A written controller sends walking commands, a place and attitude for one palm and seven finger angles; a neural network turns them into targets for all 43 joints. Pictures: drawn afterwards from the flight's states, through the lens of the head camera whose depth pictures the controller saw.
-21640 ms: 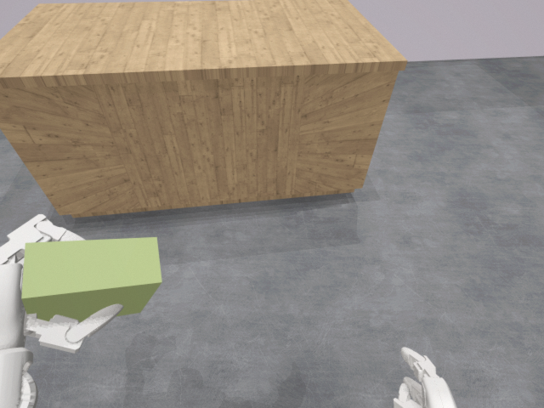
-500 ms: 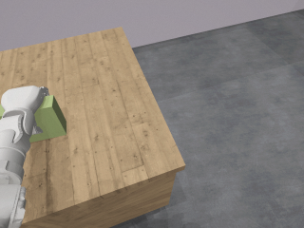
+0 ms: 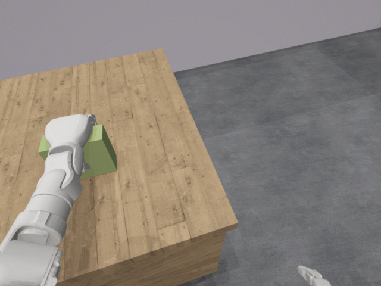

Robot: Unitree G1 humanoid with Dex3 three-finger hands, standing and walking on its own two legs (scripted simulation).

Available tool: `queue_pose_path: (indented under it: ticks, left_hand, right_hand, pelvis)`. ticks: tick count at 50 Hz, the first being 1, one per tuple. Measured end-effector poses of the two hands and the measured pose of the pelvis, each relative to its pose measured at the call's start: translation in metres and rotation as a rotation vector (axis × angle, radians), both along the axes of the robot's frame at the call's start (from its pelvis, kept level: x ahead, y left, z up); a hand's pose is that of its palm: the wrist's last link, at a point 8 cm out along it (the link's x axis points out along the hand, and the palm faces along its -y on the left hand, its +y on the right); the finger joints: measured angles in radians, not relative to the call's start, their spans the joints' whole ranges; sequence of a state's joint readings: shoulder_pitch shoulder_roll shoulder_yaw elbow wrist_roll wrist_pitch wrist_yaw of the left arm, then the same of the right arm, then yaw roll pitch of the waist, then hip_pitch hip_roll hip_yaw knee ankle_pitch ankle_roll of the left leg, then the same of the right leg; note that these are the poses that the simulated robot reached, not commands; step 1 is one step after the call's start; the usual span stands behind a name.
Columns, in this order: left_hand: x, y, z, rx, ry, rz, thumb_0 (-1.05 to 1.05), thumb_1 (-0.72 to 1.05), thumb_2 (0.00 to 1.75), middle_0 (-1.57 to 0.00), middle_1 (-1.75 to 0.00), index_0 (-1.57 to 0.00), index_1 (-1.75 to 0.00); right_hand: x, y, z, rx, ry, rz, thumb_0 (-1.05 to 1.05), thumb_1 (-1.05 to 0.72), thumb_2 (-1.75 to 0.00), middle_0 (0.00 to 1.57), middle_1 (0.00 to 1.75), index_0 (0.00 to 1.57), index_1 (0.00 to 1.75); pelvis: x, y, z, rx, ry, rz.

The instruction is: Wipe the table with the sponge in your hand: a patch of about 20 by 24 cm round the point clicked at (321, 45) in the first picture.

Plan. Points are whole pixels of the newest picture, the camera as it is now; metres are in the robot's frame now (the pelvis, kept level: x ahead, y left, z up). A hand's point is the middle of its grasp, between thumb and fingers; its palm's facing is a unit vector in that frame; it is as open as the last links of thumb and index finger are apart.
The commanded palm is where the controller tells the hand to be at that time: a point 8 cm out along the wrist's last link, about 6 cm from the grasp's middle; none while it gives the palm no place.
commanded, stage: wipe back along the middle lane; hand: left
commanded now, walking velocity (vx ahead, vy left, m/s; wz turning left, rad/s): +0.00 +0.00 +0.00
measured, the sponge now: (85, 159) +0.38 +0.30 +0.02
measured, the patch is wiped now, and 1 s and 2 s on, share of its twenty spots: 0.25 0.55 0.60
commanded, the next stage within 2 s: slide across to the third lane in 1.74 s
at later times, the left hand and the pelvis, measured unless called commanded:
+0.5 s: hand (88, 152) +0.37 +0.27 +0.06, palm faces -0.02 -0.01 -1.00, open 9.7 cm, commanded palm +0.33 +0.25 +0.09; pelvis +0.01 +0.00 +0.00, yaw +0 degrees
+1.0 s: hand (88, 171) +0.32 +0.25 +0.06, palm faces +0.04 -0.04 -1.00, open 9.7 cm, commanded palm +0.27 +0.23 +0.09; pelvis +0.01 +0.00 +0.00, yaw +0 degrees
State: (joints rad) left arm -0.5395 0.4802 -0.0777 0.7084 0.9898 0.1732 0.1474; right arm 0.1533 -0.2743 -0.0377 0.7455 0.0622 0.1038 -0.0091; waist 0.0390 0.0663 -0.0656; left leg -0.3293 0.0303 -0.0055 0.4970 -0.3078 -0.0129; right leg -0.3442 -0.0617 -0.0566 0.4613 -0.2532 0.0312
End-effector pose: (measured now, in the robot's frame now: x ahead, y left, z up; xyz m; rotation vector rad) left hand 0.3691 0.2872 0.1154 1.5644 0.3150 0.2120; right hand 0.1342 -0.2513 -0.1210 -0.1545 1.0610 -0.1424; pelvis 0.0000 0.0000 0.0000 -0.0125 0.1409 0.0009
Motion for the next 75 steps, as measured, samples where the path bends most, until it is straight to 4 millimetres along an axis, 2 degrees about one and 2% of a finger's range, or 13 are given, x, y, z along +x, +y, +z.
queue_pose_path:
  ticks: [6, 12, 25, 48, 75]
  left_hand:
    - [0.002, -0.005, -0.001, 0.000, 0.012, 0.017, 0.00, -0.50, 1.12, -0.77, -1.40, -0.77, -1.41]
    - [0.003, -0.010, 0.000, -0.001, 0.014, 0.014, 0.00, -0.50, 1.12, -0.77, -1.40, -0.77, -1.41]
    - [-0.017, -0.024, -0.001, -0.012, -0.045, 0.011, 0.00, -0.48, 1.10, -0.76, -1.41, -0.75, -1.41]
    - [-0.066, -0.043, 0.000, -0.035, -0.098, 0.003, 0.03, -0.47, 1.09, -0.74, -1.41, -0.75, -1.41]
    - [-0.123, -0.060, 0.001, -0.074, -0.120, 0.011, 0.03, -0.46, 1.09, -0.74, -1.42, -0.75, -1.42]
  right_hand:
    - [0.015, -0.001, 0.002, -0.008, -0.013, 0.023, 0.01, -0.91, -0.90, 0.20, 0.30, 0.20, 0.30]
    - [0.018, -0.004, 0.002, -0.009, -0.012, 0.024, 0.01, -0.91, -0.90, 0.20, 0.30, 0.20, 0.30]
    - [0.023, -0.003, 0.001, 0.015, -0.019, 0.027, 0.01, -0.91, -0.90, 0.20, 0.30, 0.20, 0.30]
    - [0.066, 0.022, 0.020, 0.070, -0.184, 0.100, 0.01, -0.91, -0.90, 0.20, 0.30, 0.20, 0.30]
    - [0.071, 0.021, 0.027, 0.090, -0.257, 0.125, 0.01, -0.91, -0.90, 0.20, 0.30, 0.20, 0.30]
  pelvis:
    - [0.003, -0.003, 0.000, 0.000, -0.005, 0.011]
    - [0.006, -0.004, 0.000, 0.000, -0.003, 0.011]
    - [0.010, -0.004, -0.001, 0.002, -0.019, 0.005]
    - [0.007, -0.002, -0.001, 0.005, -0.060, -0.003]
    - [0.000, -0.009, -0.002, 0.010, -0.098, -0.015]
